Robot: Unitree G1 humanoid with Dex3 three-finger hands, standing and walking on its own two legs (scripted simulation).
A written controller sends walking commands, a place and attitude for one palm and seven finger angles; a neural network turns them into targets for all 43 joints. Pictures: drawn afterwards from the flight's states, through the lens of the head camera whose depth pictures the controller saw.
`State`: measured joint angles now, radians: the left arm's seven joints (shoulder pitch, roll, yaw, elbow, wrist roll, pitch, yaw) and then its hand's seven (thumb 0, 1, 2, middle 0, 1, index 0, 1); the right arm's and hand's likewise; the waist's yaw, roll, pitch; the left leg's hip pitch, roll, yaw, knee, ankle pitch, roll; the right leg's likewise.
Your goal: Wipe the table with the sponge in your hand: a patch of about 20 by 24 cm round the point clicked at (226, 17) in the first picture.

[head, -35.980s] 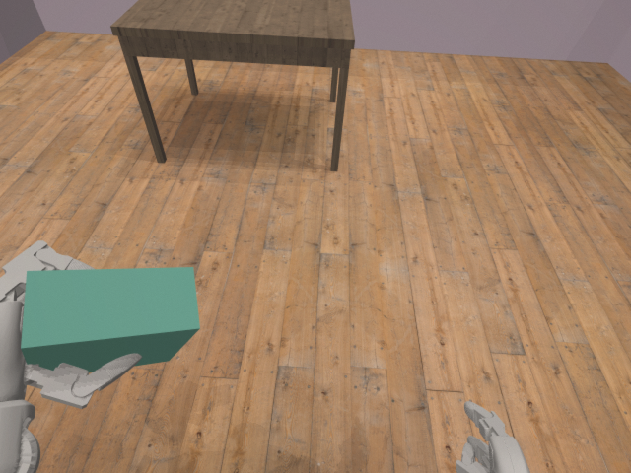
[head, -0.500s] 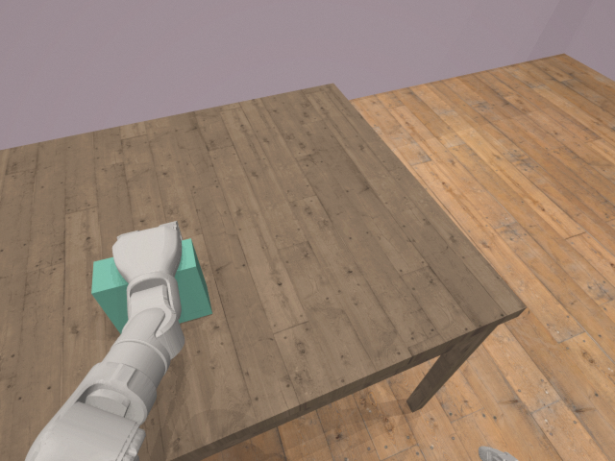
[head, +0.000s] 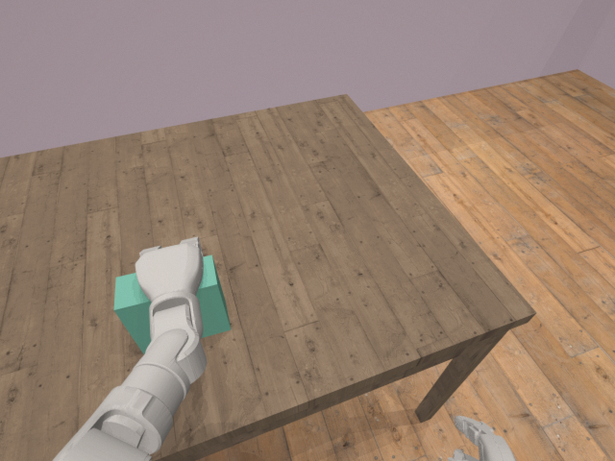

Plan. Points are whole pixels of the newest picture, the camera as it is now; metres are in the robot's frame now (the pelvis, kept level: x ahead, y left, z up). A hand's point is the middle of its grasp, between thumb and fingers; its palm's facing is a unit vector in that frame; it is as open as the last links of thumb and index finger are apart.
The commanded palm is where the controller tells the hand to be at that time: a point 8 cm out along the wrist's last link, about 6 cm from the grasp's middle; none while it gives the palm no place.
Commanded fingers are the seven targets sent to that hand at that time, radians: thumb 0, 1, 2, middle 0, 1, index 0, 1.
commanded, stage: wipe back along the middle lane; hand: left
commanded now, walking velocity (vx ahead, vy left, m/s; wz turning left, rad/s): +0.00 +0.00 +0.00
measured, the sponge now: (180, 312) +0.34 +0.24 -0.05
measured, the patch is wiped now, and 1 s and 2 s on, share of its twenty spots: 0.55 0.65 0.65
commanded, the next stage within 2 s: slide across to the third lane in 0.78 s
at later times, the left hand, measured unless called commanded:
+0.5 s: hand (188, 318) +0.30 +0.20 +0.00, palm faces -0.01 -0.06 -1.00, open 10.2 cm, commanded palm +0.25 +0.18 +0.03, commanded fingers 0.00 0.10 1.30 -1.20 -1.60 -1.20 -1.60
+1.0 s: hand (194, 344) +0.27 +0.18 +0.00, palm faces -0.02 -0.08 -1.00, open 10.2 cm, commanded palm +0.22 +0.16 +0.04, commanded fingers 0.00 0.10 1.30 -1.20 -1.60 -1.20 -1.60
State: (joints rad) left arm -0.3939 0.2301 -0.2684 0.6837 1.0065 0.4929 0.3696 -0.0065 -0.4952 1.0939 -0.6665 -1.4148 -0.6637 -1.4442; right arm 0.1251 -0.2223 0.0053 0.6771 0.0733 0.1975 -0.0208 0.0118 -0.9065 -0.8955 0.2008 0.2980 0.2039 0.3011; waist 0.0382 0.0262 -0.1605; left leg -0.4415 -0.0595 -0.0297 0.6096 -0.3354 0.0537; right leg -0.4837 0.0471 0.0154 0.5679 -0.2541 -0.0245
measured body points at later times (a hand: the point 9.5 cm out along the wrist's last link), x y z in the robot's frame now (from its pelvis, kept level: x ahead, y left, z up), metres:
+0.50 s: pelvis +0.01 +0.00 +0.00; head +0.01 -0.01 +0.45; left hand +0.30 +0.20 +0.06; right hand +0.24 -0.22 -0.08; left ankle -0.03 +0.08 -0.73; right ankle +0.01 -0.11 -0.73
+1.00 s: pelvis -0.01 -0.02 +0.00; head -0.03 -0.03 +0.45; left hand +0.26 +0.18 +0.05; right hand +0.21 -0.23 -0.08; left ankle -0.03 +0.08 -0.73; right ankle +0.01 -0.11 -0.73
